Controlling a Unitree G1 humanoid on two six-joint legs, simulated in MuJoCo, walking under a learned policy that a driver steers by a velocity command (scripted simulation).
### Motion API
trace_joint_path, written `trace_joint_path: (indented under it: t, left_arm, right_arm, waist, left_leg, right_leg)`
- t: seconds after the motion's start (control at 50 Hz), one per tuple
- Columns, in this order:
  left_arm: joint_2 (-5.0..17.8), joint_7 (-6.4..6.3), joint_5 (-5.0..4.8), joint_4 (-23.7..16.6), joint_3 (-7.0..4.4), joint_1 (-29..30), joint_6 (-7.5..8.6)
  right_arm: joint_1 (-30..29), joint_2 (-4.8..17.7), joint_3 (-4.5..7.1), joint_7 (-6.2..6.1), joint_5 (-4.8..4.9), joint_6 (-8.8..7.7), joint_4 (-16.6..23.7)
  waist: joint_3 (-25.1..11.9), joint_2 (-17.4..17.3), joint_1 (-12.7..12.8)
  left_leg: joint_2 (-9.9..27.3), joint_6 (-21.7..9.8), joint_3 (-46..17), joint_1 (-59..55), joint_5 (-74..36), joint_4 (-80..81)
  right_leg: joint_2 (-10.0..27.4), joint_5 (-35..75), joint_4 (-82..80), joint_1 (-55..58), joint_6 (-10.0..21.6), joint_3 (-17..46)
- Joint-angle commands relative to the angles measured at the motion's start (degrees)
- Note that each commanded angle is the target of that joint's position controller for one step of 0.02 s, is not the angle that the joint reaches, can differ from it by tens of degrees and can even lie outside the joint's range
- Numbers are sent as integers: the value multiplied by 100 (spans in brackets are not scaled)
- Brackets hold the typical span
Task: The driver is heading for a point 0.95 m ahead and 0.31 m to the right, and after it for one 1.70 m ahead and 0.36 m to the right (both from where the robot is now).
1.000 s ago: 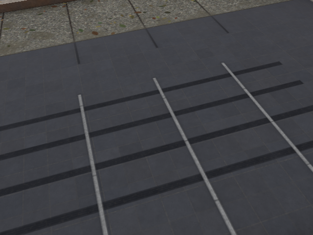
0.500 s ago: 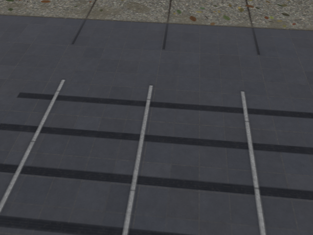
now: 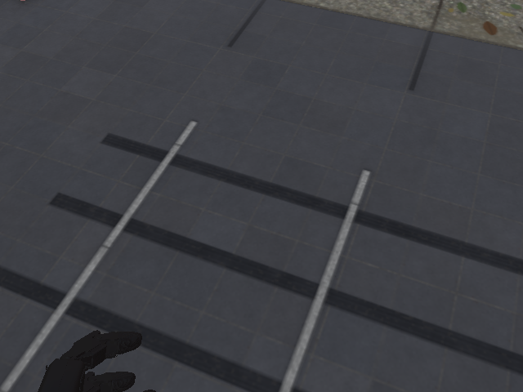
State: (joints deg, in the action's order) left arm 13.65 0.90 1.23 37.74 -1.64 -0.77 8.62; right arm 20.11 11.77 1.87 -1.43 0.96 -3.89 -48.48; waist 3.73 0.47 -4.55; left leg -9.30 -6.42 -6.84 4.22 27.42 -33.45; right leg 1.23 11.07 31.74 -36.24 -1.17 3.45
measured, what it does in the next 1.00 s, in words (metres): walks ahead, turning right: right foot, then left foot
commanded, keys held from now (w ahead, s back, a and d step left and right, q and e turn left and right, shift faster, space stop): e+shift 0.12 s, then w+e+shift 0.58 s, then w+q+shift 0.30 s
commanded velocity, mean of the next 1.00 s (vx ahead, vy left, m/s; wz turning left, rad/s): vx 0.74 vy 0.00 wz -0.51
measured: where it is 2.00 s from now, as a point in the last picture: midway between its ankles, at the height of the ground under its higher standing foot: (420, 169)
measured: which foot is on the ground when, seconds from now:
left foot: down 0.00-0.04, up 0.06-0.42, down 0.44-0.90, up 0.92-1.00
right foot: up 0.00-0.00, down 0.02-0.42, up 0.44-0.88, down 0.90-1.00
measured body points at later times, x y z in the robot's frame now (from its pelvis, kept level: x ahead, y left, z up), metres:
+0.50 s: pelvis +0.24 -0.04 +0.02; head +0.25 -0.04 +0.47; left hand +0.46 +0.17 -0.07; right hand +0.30 -0.35 -0.06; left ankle +0.29 +0.08 -0.72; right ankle +0.22 -0.13 -0.69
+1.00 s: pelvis +0.49 -0.29 +0.00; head +0.52 -0.31 +0.45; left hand +0.79 -0.21 -0.08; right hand +0.31 -0.48 -0.13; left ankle +0.43 -0.02 -0.59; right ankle +0.48 -0.41 -0.72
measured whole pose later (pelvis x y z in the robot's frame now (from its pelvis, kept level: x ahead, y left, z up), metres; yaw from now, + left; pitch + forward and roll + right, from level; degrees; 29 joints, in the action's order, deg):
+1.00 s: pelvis +0.49 -0.29 +0.00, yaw -34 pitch +1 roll +0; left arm 14.0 2.4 0.5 34.0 -1.2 -8.3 4.6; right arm 26.6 14.7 1.1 -0.1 3.1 -5.1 -51.4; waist 3.1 -0.4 -2.8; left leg 5.3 -2.4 -5.8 13.2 20.7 -72.3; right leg 1.9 -14.8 39.9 -25.7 1.4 -5.9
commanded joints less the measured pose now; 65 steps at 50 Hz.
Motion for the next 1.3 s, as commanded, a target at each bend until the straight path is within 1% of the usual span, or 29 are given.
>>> trace_joint_path:
  t: [0.02, 0.04, 0.06, 0.08, 0.12, 0.18, 0.28, 0.4, 0.42, 0.44, 0.46, 0.48, 0.5, 0.54, 0.7, 0.8, 0.84, 0.88, 0.9, 0.92, 0.94, 0.96, 0.98, 1.0, 1.02, 1.06, 1.12, 1.22, 1.3]
  left_arm:
    - [688, 37, -26, 313, -318, -2076, -59]
    - [1271, 65, 44, 331, -401, -2522, -73]
    - [1293, 113, 194, 192, -335, -2129, -98]
    - [1180, 101, 84, -155, -389, -1453, -171]
    - [909, 37, -101, -355, -302, -1012, -417]
    - [915, -17, -208, -442, -325, -883, -569]
    - [1116, -216, -322, -469, -451, -1152, -655]
    - [885, -148, -388, -620, -403, -1036, -797]
    - [741, -120, -392, -737, -347, -837, -789]
    - [390, -93, -422, -792, -240, -875, -767]
    - [126, -61, -478, -953, -137, -944, -705]
    - [455, -25, -482, -1147, -166, -878, -619]
    - [767, -13, -381, -1058, -233, -852, -631]
    - [755, -9, -252, -918, -266, -991, -683]
    - [601, 163, -368, -1176, -162, -214, -717]
    - [313, 370, -382, -1485, 1, 731, -522]
    - [502, 383, -310, -1494, -84, 517, -471]
    - [1180, 236, -332, -1053, -436, -1526, -523]
    - [1567, 77, -285, -701, -584, -2748, -619]
    - [2180, 31, -65, -610, -612, -2804, -515]
    - [1539, 54, 10, -537, -507, -3147, -440]
    - [1260, 88, 4, -330, -399, -2843, -364]
    - [1094, 103, -57, -190, -360, -2492, -325]
    - [844, 106, -23, -115, -311, -2138, -292]
    - [512, 118, 55, -73, -234, -1863, -242]
    - [224, 149, -42, 93, -215, -1517, -190]
    - [288, 85, -45, 253, -250, -1197, -148]
    - [772, -141, -28, 363, -344, -1294, -143]
    - [1562, -278, -106, 366, -511, -1392, -336]
  right_arm:
    - [-667, 914, 240, -26, -169, -31, 381]
    - [-379, 694, 216, -28, -294, -32, 590]
    - [813, 340, 63, 107, -159, -43, 599]
    - [575, 647, 70, 155, -58, 29, 583]
    - [-865, 892, 199, 65, -181, 246, 969]
    - [-813, 764, 228, 69, -193, 330, 1067]
    - [-1495, 656, 196, 68, -137, 70, 1150]
    - [-1530, 840, 316, 43, 85, -202, 1246]
    - [-1035, 988, 390, 16, 79, -231, 1116]
    - [-406, 1220, 459, -25, 41, -251, 1012]
    - [-174, 1464, 465, 0, -130, -241, 1040]
    - [-524, 1554, 534, 23, -199, -285, 1054]
    - [-618, 1256, 467, 0, -105, -282, 1103]
    - [-458, 1114, 390, 0, -69, -214, 1053]
    - [-169, 1003, 232, 95, -261, -248, 561]
    - [609, 1379, 219, 151, -7, -131, 96]
    - [671, 1739, 260, 140, 52, -90, -33]
    - [564, 1913, 236, 106, -11, -64, -209]
    - [472, 1626, 133, 104, -76, -160, -40]
    - [1351, 462, -139, 197, -4, -305, 248]
    - [543, 1216, 48, 170, 274, -434, 268]
    - [-215, 1234, 138, 117, 451, -412, 594]
    - [-396, 988, 79, 75, 353, -378, 676]
    - [-328, 900, 105, 70, 198, -292, 605]
    - [75, 741, 124, 107, 201, -143, 462]
    - [260, 477, 123, 169, 275, 117, 387]
    - [-194, 426, 124, 170, 204, 303, 579]
    - [-1086, 632, 105, 392, 112, 183, 953]
    - [-855, 1074, 294, 548, 235, 170, 1128]
  waist:
    - [-1114, -267, 1272]
    - [-1622, 1149, 1180]
    - [-2483, 1955, 486]
    - [-2405, 1202, 601]
    - [-1138, -294, 640]
    - [-953, 212, 186]
    - [-879, 595, 388]
    - [-532, 660, 249]
    - [-585, 557, 2]
    - [-983, 27, -182]
    - [-1082, -979, -129]
    - [-629, -1399, 67]
    - [-420, -1102, 29]
    - [-321, -511, 52]
    - [500, -569, 58]
    - [929, -300, -15]
    - [493, -825, 384]
    - [-758, -1142, 1729]
    - [-1622, -913, 2213]
    - [-3096, 1221, 1260]
    - [-3369, 779, 1777]
    - [-1830, 707, 1644]
    - [-1066, 418, 1347]
    - [-709, 439, 1013]
    - [-606, 598, 668]
    - [-329, 565, 395]
    - [374, 431, 218]
    - [728, -76, 315]
    - [-1, 353, -69]
  left_leg:
    - [868, 194, 128, 1315, -5412, -1451]
    - [207, 751, 518, 2128, -1853, -4252]
    - [-111, 957, 24, 3156, 844, -5346]
    - [282, 906, -309, 3478, 426, -5633]
    - [461, 783, -60, 3577, -50, -4908]
    - [764, 636, 2, 2630, -335, -2791]
    - [536, 791, 145, 1697, -912, -673]
    - [646, 735, 90, 218, -1760, 1037]
    - [1008, 586, -7, -703, -1745, 1247]
    - [1975, 277, -696, -1795, -1177, 1238]
    - [2949, -179, -2316, -2195, 517, 1739]
    - [3475, -452, -3028, -1759, 1237, 2000]
    - [3317, -385, -2675, -1637, 1173, 2027]
    - [2835, -58, -1672, -1397, 242, 2017]
    - [2146, 89, 948, -139, -2071, 2484]
    - [2593, -192, 1081, -668, -3728, 2877]
    - [2736, -237, 1125, -891, -6979, 2179]
    - [2619, -92, 1167, -203, -8507, -62]
    - [2246, 98, 873, 1669, -6009, -1937]
    - [1166, 286, 172, 3212, -45, -4231]
    - [1157, 205, -518, 3342, -137, -4777]
    - [1284, 271, -262, 4073, -517, -4961]
    - [1554, 301, -108, 4169, -870, -4805]
    - [1780, 322, -33, 3849, -1238, -4612]
    - [1960, 311, -79, 3418, -1583, -4587]
    - [2095, 313, 23, 3283, -1620, -4509]
    - [2101, 380, 71, 3738, -2047, -4100]
    - [1719, 206, 834, 3774, -3544, -2128]
    - [862, -121, 1877, 2330, -3196, -1380]
  right_leg:
    - [-615, 980, -107, 3602, 413, -546]
    - [719, 3451, -60, 4575, 1271, 1174]
    - [1921, 3709, -592, 5548, 2335, 3813]
    - [1925, 1597, -817, 5185, 2322, 4118]
    - [1225, -648, -1210, 3259, 1754, 3241]
    - [369, -3874, -1871, 1917, 1368, 2814]
    - [126, -4253, -2070, 1546, 1413, 2767]
    - [-95, -4646, -1449, 983, 1023, 3011]
    - [-251, -4671, -988, 257, 784, 2766]
    - [-478, -4913, 363, -572, 547, 2112]
    - [-878, -4424, 1740, -1588, 502, 1138]
    - [-222, -3747, 2522, -2359, 436, 778]
    - [46, -3423, 3022, -2535, 341, 522]
    - [240, -3056, 3858, -2462, 261, 274]
    - [613, -1304, 3827, -2003, 43, -145]
    - [242, -1661, 1421, -1067, 522, -638]
    - [-175, -2188, 980, 233, 715, -1028]
    - [-423, -1940, 361, 3273, 1021, -924]
    - [472, -2171, 871, 5781, 1040, 238]
    - [2242, -4395, -79, 7219, 1551, 3328]
    - [2239, -5000, -1122, 6608, 1350, 4053]
    - [2060, -4458, -1326, 5699, 1173, 3181]
    - [1961, -3713, -1410, 4740, 1124, 2413]
    - [1756, -3185, -1467, 3901, 1035, 1676]
    - [1586, -2869, -1575, 3300, 962, 1092]
    - [1485, -2250, -1934, 2810, 888, 261]
    - [1237, -1391, -2309, 2338, 682, -783]
    - [970, -359, -2638, 2867, 515, -1870]
    - [1142, 4378, -1312, 4012, 241, -2071]
Keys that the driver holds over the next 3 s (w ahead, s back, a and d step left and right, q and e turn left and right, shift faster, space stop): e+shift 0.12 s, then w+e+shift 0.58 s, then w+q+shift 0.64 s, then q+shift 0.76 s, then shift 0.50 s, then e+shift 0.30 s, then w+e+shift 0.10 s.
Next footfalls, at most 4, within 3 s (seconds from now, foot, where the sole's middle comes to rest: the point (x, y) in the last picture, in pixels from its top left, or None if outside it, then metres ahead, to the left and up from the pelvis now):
0.02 right None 0.26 -0.12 -0.75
0.44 left None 0.33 0.07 -0.75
0.90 right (436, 352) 0.51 -0.44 -0.75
1.36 left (407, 202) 0.98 -0.49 -0.75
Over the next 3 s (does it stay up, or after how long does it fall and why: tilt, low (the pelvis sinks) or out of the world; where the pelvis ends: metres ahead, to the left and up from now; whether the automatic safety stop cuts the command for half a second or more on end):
stays up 1.07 -0.55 0.02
